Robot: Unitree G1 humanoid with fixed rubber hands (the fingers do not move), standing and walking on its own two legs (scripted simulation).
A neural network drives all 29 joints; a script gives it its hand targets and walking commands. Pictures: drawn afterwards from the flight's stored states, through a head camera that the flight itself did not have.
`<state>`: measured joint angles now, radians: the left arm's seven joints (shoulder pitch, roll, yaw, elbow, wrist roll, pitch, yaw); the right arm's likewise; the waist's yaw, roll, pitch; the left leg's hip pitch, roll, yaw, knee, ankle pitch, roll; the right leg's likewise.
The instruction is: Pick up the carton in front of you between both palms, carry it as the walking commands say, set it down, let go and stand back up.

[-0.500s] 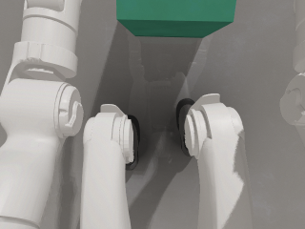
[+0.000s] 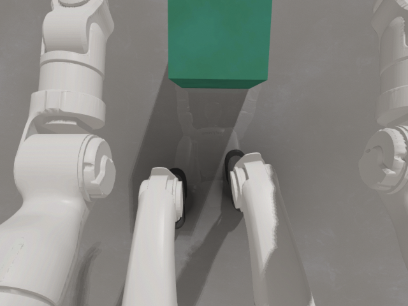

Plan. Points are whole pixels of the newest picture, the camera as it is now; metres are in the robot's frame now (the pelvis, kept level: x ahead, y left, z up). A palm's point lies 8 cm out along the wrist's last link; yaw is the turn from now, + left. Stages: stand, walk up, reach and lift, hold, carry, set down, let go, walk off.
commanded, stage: set down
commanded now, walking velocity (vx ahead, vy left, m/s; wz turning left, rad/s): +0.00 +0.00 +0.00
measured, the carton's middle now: (217, 44) +0.55 -0.09 -0.41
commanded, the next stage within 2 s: let go in 0.28 s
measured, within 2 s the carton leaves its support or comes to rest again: neither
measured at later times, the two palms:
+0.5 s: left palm out of the picture +0.55 +0.10 +0.03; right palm out of the picture +0.49 -0.30 +0.02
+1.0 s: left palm out of the picture +0.37 +0.18 +0.13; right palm out of the picture +0.31 -0.27 +0.13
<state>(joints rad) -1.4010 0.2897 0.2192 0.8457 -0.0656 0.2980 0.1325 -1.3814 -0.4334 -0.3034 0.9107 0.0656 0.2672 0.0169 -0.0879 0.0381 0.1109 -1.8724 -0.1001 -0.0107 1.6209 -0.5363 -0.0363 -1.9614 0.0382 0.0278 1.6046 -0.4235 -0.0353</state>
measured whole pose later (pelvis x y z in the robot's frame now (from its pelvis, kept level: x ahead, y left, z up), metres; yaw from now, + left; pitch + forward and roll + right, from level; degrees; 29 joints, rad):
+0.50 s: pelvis +0.03 +0.00 +0.14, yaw -2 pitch +42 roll +3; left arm -1.07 0.16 0.28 0.76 0.11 0.24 0.10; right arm -1.07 -0.34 -0.36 0.86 -0.11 0.18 0.10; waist -0.05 0.03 0.02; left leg -1.41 -0.07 -0.05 1.02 -0.35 -0.03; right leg -1.48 0.05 0.04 1.01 -0.26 -0.03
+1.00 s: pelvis +0.08 -0.01 +0.22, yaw -4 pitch +19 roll +1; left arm -0.16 0.14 0.13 0.56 0.06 0.03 0.01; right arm -0.12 -0.22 -0.13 0.57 0.00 0.01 0.08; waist -0.04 0.01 -0.01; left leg -0.67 -0.04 -0.07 0.64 -0.30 -0.02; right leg -0.74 0.06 0.03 0.63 -0.22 -0.04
